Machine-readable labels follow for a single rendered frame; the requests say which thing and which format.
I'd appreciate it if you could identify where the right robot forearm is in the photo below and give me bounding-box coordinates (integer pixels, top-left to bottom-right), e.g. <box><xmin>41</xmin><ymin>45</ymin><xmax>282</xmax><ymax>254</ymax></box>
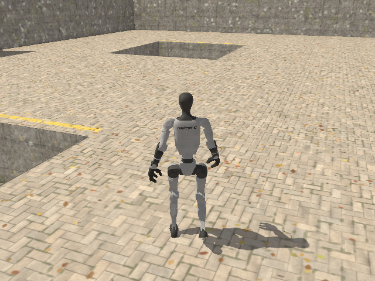
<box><xmin>209</xmin><ymin>140</ymin><xmax>219</xmax><ymax>159</ymax></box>

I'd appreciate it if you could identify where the robot right shin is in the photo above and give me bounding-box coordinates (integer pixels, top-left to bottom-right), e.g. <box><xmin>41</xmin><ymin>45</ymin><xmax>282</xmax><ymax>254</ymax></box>
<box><xmin>197</xmin><ymin>193</ymin><xmax>206</xmax><ymax>231</ymax></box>

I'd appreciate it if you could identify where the robot right hand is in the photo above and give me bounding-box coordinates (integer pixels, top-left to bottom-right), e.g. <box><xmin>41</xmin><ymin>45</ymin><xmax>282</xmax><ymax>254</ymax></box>
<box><xmin>206</xmin><ymin>157</ymin><xmax>220</xmax><ymax>168</ymax></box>

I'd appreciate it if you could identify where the robot left thigh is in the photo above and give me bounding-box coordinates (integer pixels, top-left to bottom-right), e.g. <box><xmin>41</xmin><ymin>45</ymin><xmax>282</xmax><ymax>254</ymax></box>
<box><xmin>168</xmin><ymin>163</ymin><xmax>179</xmax><ymax>201</ymax></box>

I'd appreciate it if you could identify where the robot left hand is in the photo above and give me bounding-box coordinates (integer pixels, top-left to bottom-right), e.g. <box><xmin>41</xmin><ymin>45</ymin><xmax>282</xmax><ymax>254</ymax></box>
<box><xmin>148</xmin><ymin>168</ymin><xmax>162</xmax><ymax>183</ymax></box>

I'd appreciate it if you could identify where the left robot forearm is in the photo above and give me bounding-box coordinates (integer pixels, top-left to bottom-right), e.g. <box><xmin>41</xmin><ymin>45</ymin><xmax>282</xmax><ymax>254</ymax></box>
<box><xmin>150</xmin><ymin>142</ymin><xmax>163</xmax><ymax>169</ymax></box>

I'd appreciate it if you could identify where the robot right upper arm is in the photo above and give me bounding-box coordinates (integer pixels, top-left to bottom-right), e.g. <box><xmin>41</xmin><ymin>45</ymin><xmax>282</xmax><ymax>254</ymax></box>
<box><xmin>199</xmin><ymin>118</ymin><xmax>216</xmax><ymax>149</ymax></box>

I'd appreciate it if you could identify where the robot left upper arm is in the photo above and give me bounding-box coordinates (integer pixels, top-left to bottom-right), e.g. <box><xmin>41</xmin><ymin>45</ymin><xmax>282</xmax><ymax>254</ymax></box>
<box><xmin>158</xmin><ymin>118</ymin><xmax>175</xmax><ymax>152</ymax></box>

